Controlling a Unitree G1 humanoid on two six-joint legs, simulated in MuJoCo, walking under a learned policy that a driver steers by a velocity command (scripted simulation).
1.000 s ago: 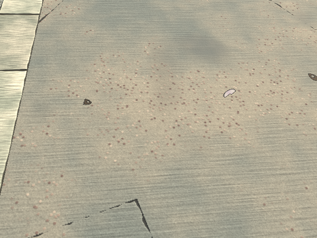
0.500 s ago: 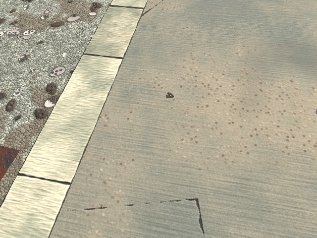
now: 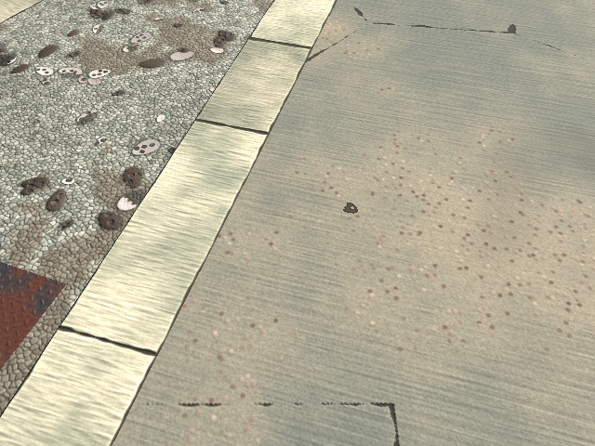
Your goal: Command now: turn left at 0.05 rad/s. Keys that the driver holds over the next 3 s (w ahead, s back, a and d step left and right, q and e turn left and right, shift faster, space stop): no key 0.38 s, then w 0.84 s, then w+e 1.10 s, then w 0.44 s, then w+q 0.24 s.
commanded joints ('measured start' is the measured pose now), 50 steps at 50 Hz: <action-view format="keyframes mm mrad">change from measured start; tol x16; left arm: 1 -20 135 30 -49 -5 -18 -3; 28 125 149 28 102 -36 -87 11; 45 -287 -3 -21 -121 -30 -123 -60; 50 -186 107 22 -115 -35 -115 -50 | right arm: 1 5 -142 -38 -37 -9 -14 -3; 29 57 -75 -47 131 47 -99 -8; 34 477 -245 -101 280 39 -117 13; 50 323 -203 -63 261 30 -85 -26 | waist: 1 -20 -52 -37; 30 -29 -168 109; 34 -176 297 -8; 38 -86 67 58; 50 20 145 8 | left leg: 1 30 65 -69 -89 23 7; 19 53 72 -57 -70 183 -9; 24 -120 43 -49 -38 -423 45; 29 -194 27 36 143 -166 50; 31 5 31 27 -5 -131 80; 34 513 367 -603 -255 197 255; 40 406 284 -232 -321 419 172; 47 179 260 -86 -450 324 140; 50 303 285 -52 -264 728 98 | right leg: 1 -14 -43 51 -93 118 -65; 19 -1 1 19 -92 139 -40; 24 -107 -14 87 -121 -455 -129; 30 -50 -225 402 -268 -383 -259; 32 -198 -87 182 -86 -108 -162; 33 -372 62 -21 255 61 -75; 34 -578 105 -5 521 -203 -44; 36 -720 21 69 717 -203 -92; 44 -396 11 -87 185 258 -39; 50 -176 67 -58 40 272 -121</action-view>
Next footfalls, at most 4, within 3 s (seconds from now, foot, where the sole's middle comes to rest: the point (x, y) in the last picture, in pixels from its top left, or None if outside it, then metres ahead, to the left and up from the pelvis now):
1.04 right None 0.41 -0.13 -0.77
1.58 left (280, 363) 0.70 0.09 -0.77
2.08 right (412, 301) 0.88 -0.25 -0.77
2.60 left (399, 203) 1.24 -0.25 -0.77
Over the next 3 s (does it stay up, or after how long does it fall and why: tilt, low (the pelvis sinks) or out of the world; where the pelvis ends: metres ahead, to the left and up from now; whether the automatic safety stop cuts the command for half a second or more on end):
stays up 1.20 -0.35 0.01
